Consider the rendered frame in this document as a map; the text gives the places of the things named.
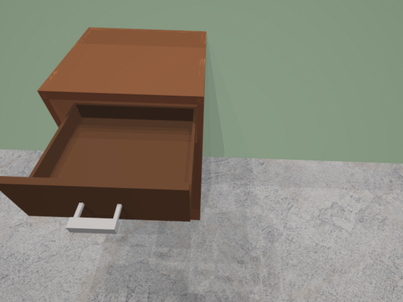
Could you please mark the cabinet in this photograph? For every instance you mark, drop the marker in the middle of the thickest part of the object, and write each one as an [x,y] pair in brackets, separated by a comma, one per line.
[137,67]

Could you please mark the drawer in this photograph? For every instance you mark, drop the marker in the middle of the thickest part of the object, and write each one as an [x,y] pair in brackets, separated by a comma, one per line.
[139,156]

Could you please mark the handle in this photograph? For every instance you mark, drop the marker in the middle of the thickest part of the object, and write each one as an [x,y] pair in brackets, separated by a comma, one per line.
[94,225]

